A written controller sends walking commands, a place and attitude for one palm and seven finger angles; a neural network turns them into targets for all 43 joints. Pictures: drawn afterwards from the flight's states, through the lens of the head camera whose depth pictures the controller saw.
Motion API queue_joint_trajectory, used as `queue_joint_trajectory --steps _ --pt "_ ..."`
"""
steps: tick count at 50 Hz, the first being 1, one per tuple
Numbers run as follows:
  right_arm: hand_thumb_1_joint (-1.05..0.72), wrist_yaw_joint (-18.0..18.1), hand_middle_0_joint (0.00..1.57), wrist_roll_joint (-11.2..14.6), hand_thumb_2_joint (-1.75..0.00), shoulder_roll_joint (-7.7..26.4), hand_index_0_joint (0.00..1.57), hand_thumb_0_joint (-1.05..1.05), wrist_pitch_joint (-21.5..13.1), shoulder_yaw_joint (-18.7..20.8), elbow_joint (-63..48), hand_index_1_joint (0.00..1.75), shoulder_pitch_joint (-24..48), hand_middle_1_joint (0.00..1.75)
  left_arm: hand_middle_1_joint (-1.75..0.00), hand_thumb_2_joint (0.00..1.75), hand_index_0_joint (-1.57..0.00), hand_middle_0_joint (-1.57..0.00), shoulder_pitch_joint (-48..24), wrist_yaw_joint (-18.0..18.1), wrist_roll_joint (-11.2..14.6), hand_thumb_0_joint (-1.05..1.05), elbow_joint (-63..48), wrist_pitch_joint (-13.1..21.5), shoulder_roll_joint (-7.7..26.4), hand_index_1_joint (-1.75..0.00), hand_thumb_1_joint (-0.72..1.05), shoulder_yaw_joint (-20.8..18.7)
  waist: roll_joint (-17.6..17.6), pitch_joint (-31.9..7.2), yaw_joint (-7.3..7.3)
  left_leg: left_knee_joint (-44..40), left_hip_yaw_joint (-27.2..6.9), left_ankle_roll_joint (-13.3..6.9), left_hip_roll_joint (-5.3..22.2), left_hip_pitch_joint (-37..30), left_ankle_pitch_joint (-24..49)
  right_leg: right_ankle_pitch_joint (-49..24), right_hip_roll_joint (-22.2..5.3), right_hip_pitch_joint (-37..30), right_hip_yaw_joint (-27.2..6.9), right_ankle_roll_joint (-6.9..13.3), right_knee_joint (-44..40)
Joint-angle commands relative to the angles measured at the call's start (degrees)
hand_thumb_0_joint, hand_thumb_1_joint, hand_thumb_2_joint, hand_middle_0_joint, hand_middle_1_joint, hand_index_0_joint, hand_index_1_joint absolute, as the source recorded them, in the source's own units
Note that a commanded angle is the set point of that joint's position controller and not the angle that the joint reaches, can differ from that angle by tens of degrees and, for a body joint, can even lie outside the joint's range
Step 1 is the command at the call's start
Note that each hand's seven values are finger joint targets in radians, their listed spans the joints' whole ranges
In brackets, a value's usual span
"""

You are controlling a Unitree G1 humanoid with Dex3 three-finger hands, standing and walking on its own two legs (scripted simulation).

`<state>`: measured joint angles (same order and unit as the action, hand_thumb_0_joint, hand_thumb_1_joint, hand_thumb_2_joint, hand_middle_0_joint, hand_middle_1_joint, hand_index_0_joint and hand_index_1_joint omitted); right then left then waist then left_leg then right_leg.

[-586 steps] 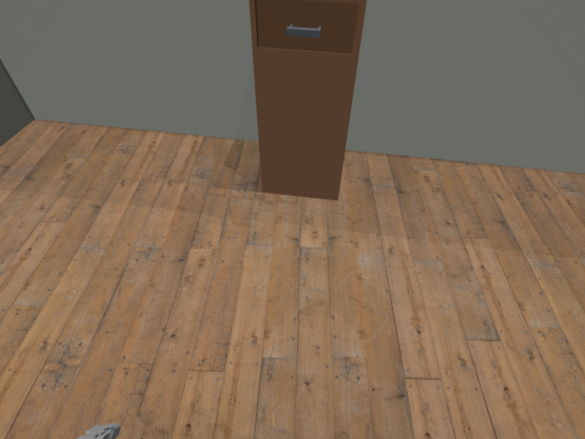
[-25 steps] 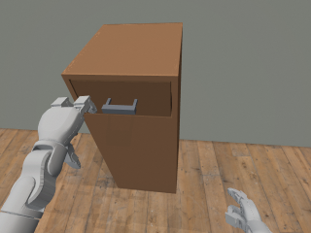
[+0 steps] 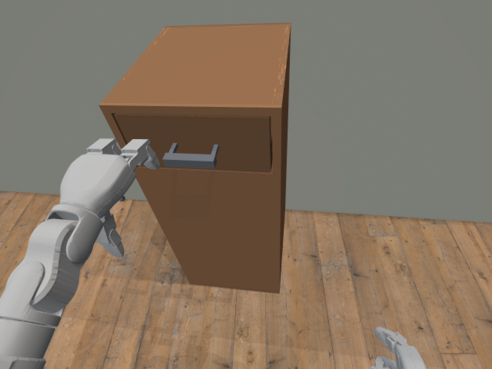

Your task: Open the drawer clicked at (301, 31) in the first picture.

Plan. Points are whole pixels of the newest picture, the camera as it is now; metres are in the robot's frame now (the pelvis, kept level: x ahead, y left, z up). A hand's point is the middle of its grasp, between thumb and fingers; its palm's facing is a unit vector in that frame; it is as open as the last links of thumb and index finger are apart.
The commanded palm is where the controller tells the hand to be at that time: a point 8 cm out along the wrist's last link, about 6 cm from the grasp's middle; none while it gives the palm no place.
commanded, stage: raise the hand with hooked fingers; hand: left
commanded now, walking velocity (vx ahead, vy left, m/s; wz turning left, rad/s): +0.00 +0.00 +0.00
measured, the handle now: (192, 154) +0.53 +0.21 +0.04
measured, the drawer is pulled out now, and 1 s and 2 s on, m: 0.00 0.00 0.00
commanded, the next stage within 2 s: move the hooked fingers above the handle in 0.02 s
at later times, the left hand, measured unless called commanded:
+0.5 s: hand (138, 186) +0.35 +0.23 +0.13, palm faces +0.05 -0.05 -1.00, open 13.8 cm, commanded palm +0.33 +0.23 +0.19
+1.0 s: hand (160, 173) +0.40 +0.22 +0.10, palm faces +0.02 -0.05 -1.00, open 13.8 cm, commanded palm +0.38 +0.22 +0.17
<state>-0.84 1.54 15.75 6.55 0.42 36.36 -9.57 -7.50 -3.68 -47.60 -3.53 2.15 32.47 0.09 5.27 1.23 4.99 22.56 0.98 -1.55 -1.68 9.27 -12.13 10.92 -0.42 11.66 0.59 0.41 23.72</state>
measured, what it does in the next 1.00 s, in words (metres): stands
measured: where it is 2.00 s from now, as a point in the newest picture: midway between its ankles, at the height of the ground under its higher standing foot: outside the picture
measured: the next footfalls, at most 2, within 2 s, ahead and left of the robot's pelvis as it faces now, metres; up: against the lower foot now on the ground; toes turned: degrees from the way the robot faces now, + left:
none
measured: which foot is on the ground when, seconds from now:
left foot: down 0.00-1.00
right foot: down 0.00-1.00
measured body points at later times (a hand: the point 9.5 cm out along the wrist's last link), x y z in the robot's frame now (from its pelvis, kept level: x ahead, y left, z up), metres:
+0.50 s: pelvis +0.00 -0.02 +0.00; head +0.02 -0.05 +0.45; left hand +0.34 +0.23 +0.18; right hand +0.20 -0.25 -0.11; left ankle +0.00 +0.10 -0.74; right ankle +0.02 -0.12 -0.74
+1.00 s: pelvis +0.03 +0.00 +0.00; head +0.06 -0.04 +0.44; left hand +0.39 +0.22 +0.16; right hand +0.19 -0.24 -0.13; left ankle +0.00 +0.10 -0.74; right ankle +0.02 -0.12 -0.74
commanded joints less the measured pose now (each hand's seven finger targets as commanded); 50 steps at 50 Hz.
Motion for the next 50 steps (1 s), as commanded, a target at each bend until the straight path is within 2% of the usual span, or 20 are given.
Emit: queue_joint_trajectory --steps 1,7,11,13,14,15,19,20,21,23,28,29,31,34,38,40,42,44,45,50 --pt "-0.9 0.18 0.2 0.27 -0.9 5.4 0.2 0.0 -2.99 1.79 -8.69 0.3 9.61 0.3 -1.2 0.3 -0.3 -0.3 -18.04 4.14 -0.14 0.0 -8.01 -1.13 12.48 -1.2 -0.5 -9.36 -1.89 -12.67 -0.03 -3.36 -0.48 0.59 0.31 0.49 9.47 -2.84 0.83 -6.28 -0.29 1.69 -2.73" --pt "-0.9 0.71 0.2 0.48 -0.9 5.79 0.2 0.0 -2.6 1.22 -9.42 0.3 10.95 0.3 -1.2 0.3 -0.3 -0.3 -19.1 1.55 -0.81 0.0 -6.38 -3.85 10.87 -1.2 -0.5 -5.53 -5.09 -12.16 -0.78 -3.24 0.25 0.12 -0.11 1.35 7.42 -2.2 0.24 -6.75 -0.62 1.17 -3.18" --pt "-0.9 1.66 0.2 0.38 -0.9 5.76 0.2 0.0 -2.61 0.89 -8.8 0.3 10.07 0.3 -1.2 0.3 -0.3 -0.3 -22.0 0.71 -1.21 0.0 -2.55 -2.5 13.97 -1.2 -0.5 -7.68 -7.0 -10.96 -1.13 -2.96 0.23 -0.3 -0.27 2.43 5.08 -0.11 0.12 -6.3 -1.12 0.95 -3.85" --pt "-0.9 2.18 0.2 0.28 -0.9 5.65 0.2 0.0 -2.71 0.94 -8.76 0.3 9.75 0.3 -1.2 0.3 -0.3 -0.3 -23.53 0.87 -1.31 0.0 -1.5 -0.98 15.25 -1.2 -0.5 -9.05 -7.22 -12.25 -0.84 -2.47 0.24 -0.46 -0.54 2.58 5.59 -1.14 0.03 -7.08 -1.44 0.83 -3.53" --pt "-0.9 2.32 0.2 0.29 -0.9 5.79 0.2 0.0 -2.59 0.88 -8.6 0.3 9.84 0.3 -1.2 0.3 -0.3 -0.3 -25.18 1.2 -1.19 0.0 -1.44 -0.33 16.27 -1.2 -0.5 -9.72 -5.51 -12.56 -1.07 -2.44 0.3 -0.25 -0.6 2.83 5.09 -0.16 0.03 -7.14 -1.64 0.91 -3.64" --pt "-0.9 2.35 0.2 0.25 -0.9 5.36 0.2 0.0 -2.95 0.88 -8.49 0.3 9.58 0.3 -1.2 0.3 -0.3 -0.3 -27.69 1.38 -1.41 0.0 -1.69 0.51 14.39 -1.2 -0.5 -7.81 -4.55 -13.74 -1.27 -1.94 0.25 -0.34 -0.78 2.17 6.2 -1.57 -0.09 -6.86 -1.36 0.94 -3.14" --pt "-0.9 2.7 0.2 0.32 -0.9 5.31 0.2 0.0 -2.97 1.33 -7.74 0.3 8.31 0.3 -1.2 0.3 -0.3 -0.3 -30.1 2.72 -1.38 0.0 1.73 1.93 14.89 -1.2 -0.5 -8.39 -2.45 -14.04 -1.72 -1.33 0.46 -0.04 -0.78 2.24 6.98 -2.63 -0.06 -6.15 -1.57 1.11 -3.05" --pt "-0.9 2.6 0.2 0.29 -0.9 5.2 0.2 0.0 -3.15 1.36 -7.8 0.3 8.23 0.3 -1.2 0.3 -0.3 -0.3 -31.05 2.94 -1.74 0.0 1.58 2.11 13.48 -1.2 -0.5 -6.86 -1.09 -14.93 -1.69 -1.0 0.49 -0.12 -0.86 1.95 7.45 -3.19 -0.1 -5.63 -1.52 1.16 -2.64" --pt "-0.9 2.61 0.2 0.23 -0.9 5.21 0.2 0.0 -3.06 1.46 -7.47 0.3 7.72 0.3 -1.2 0.3 -0.3 -0.3 -31.86 3.21 -1.93 0.0 2.62 2.06 12.52 -1.2 -0.5 -5.85 -1.91 -14.55 -2.14 -0.96 0.39 -0.04 -0.65 1.9 8.2 -4.19 -0.01 -5.0 -1.1 1.24 -2.46" --pt "-0.9 2.52 0.2 0.27 -0.9 5.37 0.2 0.0 -2.79 1.59 -7.83 0.3 7.53 0.3 -1.2 0.3 -0.3 -0.3 -31.28 3.36 -2.17 0.0 4.08 1.44 11.4 -1.2 -0.5 -4.74 -2.85 -15.16 -1.9 -0.61 0.58 -0.12 -0.72 2.22 9.38 -5.95 -0.02 -5.31 -1.02 1.26 -1.93" --pt "-0.9 2.44 0.2 0.35 -0.9 5.94 0.2 0.0 -1.84 1.93 -7.91 0.3 6.57 0.3 -1.2 0.3 -0.3 -0.3 -31.0 2.94 -2.62 0.0 7.02 0.1 12.26 -1.2 -0.5 -5.17 -5.5 -17.37 -1.55 -0.16 0.83 -0.35 -0.65 3.32 11.24 -9.3 -0.16 -7.01 -1.13 1.2 -0.68" --pt "-0.9 2.31 0.2 0.39 -0.9 6.28 0.2 0.0 -1.65 2.0 -7.92 0.3 6.38 0.3 -1.2 0.3 -0.3 -0.3 -30.48 2.98 -2.63 0.0 7.29 0.11 13.6 -1.2 -0.5 -6.66 -5.4 -17.65 -1.36 -0.26 0.62 -0.2 -0.6 3.75 11.58 -9.41 0.01 -7.6 -1.07 1.29 -0.51" --pt "-0.9 2.03 0.2 0.28 -0.9 5.83 0.2 0.0 -1.53 2.2 -8.38 0.3 6.31 0.3 -1.2 0.3 -0.3 -0.3 -30.99 3.08 -2.65 0.0 4.12 0.62 11.63 -1.2 -0.5 -4.85 -4.3 -20.05 -1.16 0.37 0.63 -0.37 -0.63 2.32 14.51 -12.65 0.01 -7.88 -0.95 1.39 0.66" --pt "-0.9 1.87 0.2 -0.07 -0.9 6.16 0.2 0.0 -1.23 2.53 -8.61 0.3 5.63 0.3 -1.2 0.3 -0.3 -0.3 -29.46 4.0 -2.56 0.0 2.71 1.15 14.24 -1.2 -0.5 -8.13 -5.15 -22.5 -0.42 0.84 0.47 -0.38 -0.6 2.2 17.56 -15.87 0.23 -9.79 -0.99 1.45 1.69" --pt "-0.9 1.7 0.2 0.25 -0.9 6.0 0.2 0.0 -0.8 2.54 -8.02 0.3 4.82 0.3 -1.2 0.3 -0.3 -0.3 -28.83 5.19 -2.7 0.0 5.62 0.23 12.98 -1.2 -0.5 -7.93 -6.58 -19.19 -0.7 1.06 0.76 -0.31 -0.27 3.54 18.21 -16.66 0.42 -7.54 -0.58 1.37 1.97" --pt "-0.9 1.62 0.2 0.55 -0.9 5.95 0.2 0.0 -0.64 2.57 -7.77 0.3 4.86 0.3 -1.2 0.3 -0.3 -0.3 -30.57 5.65 -3.36 0.0 6.81 -0.6 11.54 -1.2 -0.5 -6.25 -5.58 -18.34 -1.27 1.15 0.9 -0.19 -0.12 3.42 17.1 -14.38 0.54 -5.77 -0.38 1.44 1.9" --pt "-0.9 1.49 0.2 0.5 -0.9 5.79 0.2 0.0 -0.65 2.63 -7.74 0.3 4.49 0.3 -1.2 0.3 -0.3 -0.3 -32.71 5.95 -4.01 0.0 6.48 -1.3 9.25 -1.2 -0.5 -3.41 -4.45 -19.02 -1.79 1.54 0.68 -0.09 -0.01 1.97 18.14 -14.18 0.76 -4.42 -0.1 1.65 2.23" --pt "-0.9 1.49 0.2 0.4 -0.9 6.0 0.2 0.0 -0.62 2.92 -7.75 0.3 4.04 0.3 -1.2 0.3 -0.3 -0.3 -34.54 6.08 -4.7 0.0 6.04 -1.72 9.37 -1.2 -0.5 -2.79 -3.7 -20.92 -2.16 2.07 0.29 0.11 0.06 0.8 18.97 -13.36 0.97 -4.03 -0.06 1.85 2.61" --pt "-0.9 1.41 0.2 0.46 -0.9 5.63 0.2 0.0 -0.74 2.85 -7.99 0.3 4.15 0.3 -1.2 0.3 -0.3 -0.3 -36.01 5.96 -4.9 0.0 4.75 -1.75 7.45 -1.2 -0.5 -0.46 -2.65 -21.66 -2.53 2.37 0.1 0.05 0.04 -0.01 19.45 -13.69 0.96 -3.41 -0.04 1.85 2.85" --pt "-0.9 1.75 0.2 0.43 -0.9 5.47 0.2 0.0 -0.66 2.94 -7.57 0.3 2.92 0.3 -1.2 0.3 -0.3 -0.3 -40.34 5.66 -5.28 0.0 6.4 -2.43 4.62 -1.2 -0.5 3.08 -4.09 -22.06 -3.69 3.23 -0.85 0.23 0.43 -1.6 20.22 -12.74 1.25 -0.89 0.42 1.93 3.29"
